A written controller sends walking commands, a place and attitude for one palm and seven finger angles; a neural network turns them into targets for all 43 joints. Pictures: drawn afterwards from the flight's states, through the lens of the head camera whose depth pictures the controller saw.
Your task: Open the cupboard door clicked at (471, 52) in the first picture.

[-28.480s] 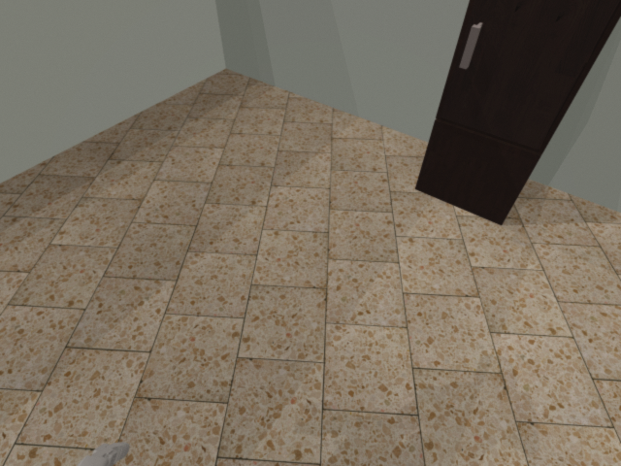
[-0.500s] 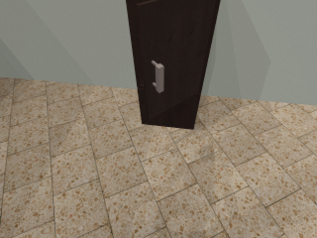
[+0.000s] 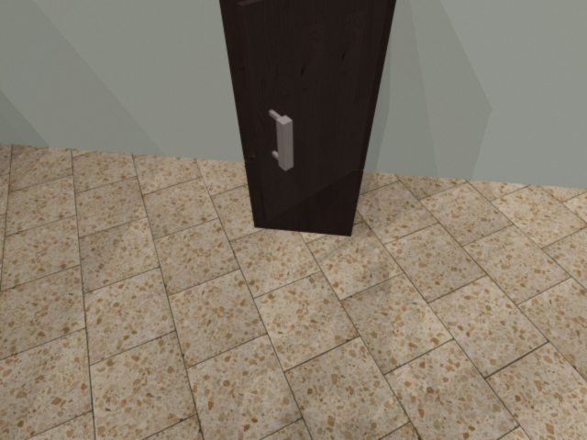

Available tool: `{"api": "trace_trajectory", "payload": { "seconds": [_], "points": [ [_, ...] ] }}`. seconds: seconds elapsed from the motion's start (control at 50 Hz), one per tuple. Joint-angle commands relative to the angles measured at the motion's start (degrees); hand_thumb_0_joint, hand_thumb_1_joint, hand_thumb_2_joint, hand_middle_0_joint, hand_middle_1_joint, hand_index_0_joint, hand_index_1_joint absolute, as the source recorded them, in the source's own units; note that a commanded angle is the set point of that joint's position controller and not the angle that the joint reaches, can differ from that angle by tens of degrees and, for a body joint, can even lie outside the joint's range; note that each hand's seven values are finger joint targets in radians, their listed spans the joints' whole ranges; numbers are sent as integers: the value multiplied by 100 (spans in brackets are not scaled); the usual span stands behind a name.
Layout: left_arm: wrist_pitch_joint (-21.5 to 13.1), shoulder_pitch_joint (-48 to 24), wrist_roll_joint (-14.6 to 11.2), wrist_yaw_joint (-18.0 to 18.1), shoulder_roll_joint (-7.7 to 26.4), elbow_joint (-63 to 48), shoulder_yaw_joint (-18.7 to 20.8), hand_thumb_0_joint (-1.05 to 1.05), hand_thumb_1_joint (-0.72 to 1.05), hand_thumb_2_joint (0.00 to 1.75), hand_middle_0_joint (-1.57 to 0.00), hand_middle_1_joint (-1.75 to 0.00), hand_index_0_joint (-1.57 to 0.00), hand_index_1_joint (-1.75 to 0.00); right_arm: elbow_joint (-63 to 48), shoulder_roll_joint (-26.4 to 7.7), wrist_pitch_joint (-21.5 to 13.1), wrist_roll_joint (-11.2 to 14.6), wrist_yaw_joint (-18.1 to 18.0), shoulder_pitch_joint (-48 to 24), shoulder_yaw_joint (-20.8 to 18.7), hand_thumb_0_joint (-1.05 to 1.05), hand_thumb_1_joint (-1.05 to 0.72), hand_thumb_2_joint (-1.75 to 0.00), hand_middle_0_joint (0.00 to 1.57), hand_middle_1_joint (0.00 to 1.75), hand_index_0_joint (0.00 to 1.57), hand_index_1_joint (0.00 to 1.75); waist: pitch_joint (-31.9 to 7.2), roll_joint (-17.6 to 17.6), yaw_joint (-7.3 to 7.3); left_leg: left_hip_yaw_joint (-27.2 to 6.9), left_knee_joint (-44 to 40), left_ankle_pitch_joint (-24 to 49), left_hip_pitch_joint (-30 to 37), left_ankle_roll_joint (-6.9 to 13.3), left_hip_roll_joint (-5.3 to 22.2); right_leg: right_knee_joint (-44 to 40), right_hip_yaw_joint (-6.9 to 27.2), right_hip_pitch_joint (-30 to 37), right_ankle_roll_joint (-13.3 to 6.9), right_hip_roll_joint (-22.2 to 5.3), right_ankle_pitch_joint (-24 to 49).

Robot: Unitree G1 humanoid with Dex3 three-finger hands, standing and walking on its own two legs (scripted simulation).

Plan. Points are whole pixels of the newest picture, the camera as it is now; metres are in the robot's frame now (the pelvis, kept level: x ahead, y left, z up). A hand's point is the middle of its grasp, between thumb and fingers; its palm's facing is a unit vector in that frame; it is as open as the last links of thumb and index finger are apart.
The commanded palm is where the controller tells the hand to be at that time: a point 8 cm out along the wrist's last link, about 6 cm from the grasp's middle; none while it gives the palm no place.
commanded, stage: walk to a spot facing it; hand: left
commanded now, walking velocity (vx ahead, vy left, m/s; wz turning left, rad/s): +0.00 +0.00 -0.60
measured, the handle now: (279, 139) +0.75 +0.08 -0.05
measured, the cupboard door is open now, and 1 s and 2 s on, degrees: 45 45 45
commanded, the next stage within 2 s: none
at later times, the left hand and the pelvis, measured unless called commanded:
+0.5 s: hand out of the picture +0.06 +0.15 -0.17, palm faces -0.19 -0.94 -0.28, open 7.4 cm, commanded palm none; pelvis -0.02 -0.04 +0.00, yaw -15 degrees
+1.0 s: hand (202, 410) +0.19 +0.17 -0.17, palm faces -0.45 -0.86 -0.23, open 7.4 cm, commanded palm none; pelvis +0.01 +0.01 +0.00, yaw -32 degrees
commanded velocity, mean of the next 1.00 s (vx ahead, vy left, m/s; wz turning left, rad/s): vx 0.00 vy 0.00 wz -0.60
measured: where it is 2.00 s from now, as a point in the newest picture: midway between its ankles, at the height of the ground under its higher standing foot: outside the picture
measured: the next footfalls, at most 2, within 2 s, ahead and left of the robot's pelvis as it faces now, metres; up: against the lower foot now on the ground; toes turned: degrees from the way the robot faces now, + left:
left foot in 0.84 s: +0.09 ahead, +0.11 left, +0.00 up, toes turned -30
right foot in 1.20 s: -0.05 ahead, -0.14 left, +0.00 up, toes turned -43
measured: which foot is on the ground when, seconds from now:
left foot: down 0.00-0.30, up 0.32-0.82, down 0.84-1.00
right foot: down 0.00-0.84, up 0.86-1.00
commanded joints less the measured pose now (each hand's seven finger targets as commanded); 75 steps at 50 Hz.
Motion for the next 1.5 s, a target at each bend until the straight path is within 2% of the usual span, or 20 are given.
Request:
{"api": "trace_trajectory", "payload": {
  "seconds": [0.0,0.2,0.26,0.28,0.34,0.42,0.74,0.78,0.82,0.86,0.94,1.06,1.12,1.14,1.16,1.18,1.22,1.44,1.46,1.48],
  "points": [
    [86,190,25,63,710,-446,235,0,90,90,-20,-30,-20,-30,-304,-546,43,1,-86,546,-175,0,-90,-90,20,30,20,30,-542,-203,-114,-126,293,1013,185,72,730,279,870,-220,-74,-778,1848],
    [320,249,75,-113,317,-1223,405,0,90,90,-20,-30,-20,-30,-912,-764,10,-87,-156,413,-447,0,-90,-90,20,30,20,30,-203,859,11,-671,123,1970,-179,1041,2224,2958,327,-1405,97,-291,-1864],
    [225,1230,126,-132,490,-1057,541,0,90,90,-20,-30,-20,-30,-1131,-651,52,-32,-159,-96,-467,0,-90,-90,20,30,20,30,-391,-326,564,343,2049,1067,-1054,224,1167,790,752,-20,-36,-538,737],
    [150,1452,190,-19,1150,-1033,671,0,90,90,-20,-30,-20,-30,-1330,-167,80,56,-140,8,-417,0,-90,-90,20,30,20,30,-482,-2335,530,693,3545,-1905,-2279,-217,56,-218,3061,506,-464,-1972,2300],
    [202,846,71,74,858,-1276,633,0,90,90,-20,-30,-20,-30,-1255,-270,217,51,-69,-84,-460,0,-90,-90,20,30,20,30,-26,-1294,262,-524,5048,-1739,-2659,-143,222,-568,3188,-455,-1011,-1765,-43],
    [65,890,54,118,613,-1342,580,0,90,90,-20,-30,-20,-30,-1235,-29,178,37,-28,2,-411,0,-90,-90,20,30,20,30,-726,-445,131,-531,4597,-959,-2573,-281,195,-95,2513,253,-769,-1313,1421],
    [188,802,110,67,765,-1490,664,0,90,90,-20,-30,-20,-30,-1543,-38,71,151,-107,-39,-405,0,-90,-90,20,30,20,30,-773,-944,34,-596,1594,-808,-1101,-156,-229,142,3201,-400,-634,-829,1336],
    [198,541,48,44,567,-1600,603,0,90,90,-20,-30,-20,-30,-1402,-321,-20,131,-166,459,-456,0,-90,-90,20,30,20,30,-875,-460,-239,-902,239,-262,519,-5,236,611,2702,-1695,-149,-295,193],
    [178,388,15,-77,333,-1823,537,0,90,90,-20,-30,-20,-30,-1555,-1095,-51,-15,-211,612,-578,0,-90,-90,20,30,20,30,-601,1502,-296,-3212,-705,-152,488,982,2685,3024,752,-2903,413,432,-2446],
    [145,496,114,-189,428,-1884,628,0,90,90,-20,-30,-20,-30,-1801,-864,-59,-109,-216,130,-453,0,-90,-90,20,30,20,30,-394,412,37,-2455,-476,656,-607,1325,2516,4350,534,-2496,556,-34,-1982],
    [259,370,76,-265,209,-1751,537,0,90,90,-20,-30,-20,-30,-1695,-500,-102,-112,-197,298,-351,0,-90,-90,20,30,20,30,-483,974,74,-705,286,3016,-136,784,1457,4378,195,-2544,584,-116,-1481],
    [240,-76,55,-331,148,-1879,420,0,90,90,-20,-30,-20,-30,-1495,-775,-60,-100,-118,855,-447,0,-90,-90,20,30,20,30,-616,1169,-206,-300,588,3081,12,675,1606,2635,-395,-1603,439,-121,-1366],
    [199,264,45,-320,274,-1755,443,0,90,90,-20,-30,-20,-30,-1487,-849,-41,-56,-81,795,-476,0,-90,-90,20,30,20,30,-664,1020,8,-79,1176,2735,-421,380,1547,1255,-464,-476,257,-45,-495],
    [150,732,59,-286,521,-1613,501,0,90,90,-20,-30,-20,-30,-1548,-788,-40,-12,-63,707,-480,0,-90,-90,20,30,20,30,-886,447,264,167,1990,2135,-954,106,1342,535,-77,520,103,-331,666],
    [85,1178,138,-172,1249,-1484,641,0,90,90,-20,-30,-20,-30,-1744,-306,-38,75,-38,665,-395,0,-90,-90,20,30,20,30,-1171,-1609,407,820,3425,-402,-2423,-304,534,153,1966,1676,-457,-1849,2791],
    [101,1565,48,-80,1512,-1357,704,0,90,90,-20,-30,-20,-30,-1926,-284,14,76,-82,282,-320,0,-90,-90,20,30,20,30,-1191,-1949,700,194,4460,-2742,-2949,-348,236,233,2717,1528,-1120,-2545,3914],
    [146,1052,56,-9,1234,-1522,671,0,90,90,-20,-30,-20,-30,-1919,-218,26,69,-27,180,-320,0,-90,-90,20,30,20,30,-579,-1493,487,-245,4750,-2183,-3415,-293,549,-66,2503,889,-1275,-2135,970],
    [12,-12,100,-190,713,-1743,540,0,90,90,-20,-30,-20,-30,-1358,-246,-197,-16,99,1472,-419,0,-90,-90,20,30,20,30,-194,-693,-537,349,937,-676,465,-299,54,227,1789,-2391,-503,-683,-2592],
    [25,-35,65,-231,316,-1846,451,0,90,90,-20,-30,-20,-30,-1201,-656,-262,-73,10,2029,-505,0,-90,-90,20,30,20,30,-398,677,-780,-810,76,-1848,1121,-47,936,1616,1216,-3062,-207,-110,-2536],
    [13,-222,12,-259,0,-2077,389,0,90,90,-20,-30,-20,-30,-1119,-1217,-333,-184,-39,2573,-603,0,-90,-90,20,30,20,30,-452,2160,-953,-3231,-912,-3178,1221,586,2712,3618,187,-3929,150,360,-2734]
  ]
}}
